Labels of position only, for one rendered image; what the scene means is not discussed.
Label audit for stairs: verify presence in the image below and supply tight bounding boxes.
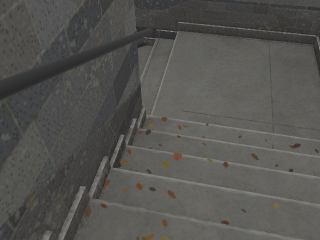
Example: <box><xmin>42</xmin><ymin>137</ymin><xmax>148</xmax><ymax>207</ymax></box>
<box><xmin>138</xmin><ymin>38</ymin><xmax>175</xmax><ymax>116</ymax></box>
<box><xmin>73</xmin><ymin>115</ymin><xmax>320</xmax><ymax>240</ymax></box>

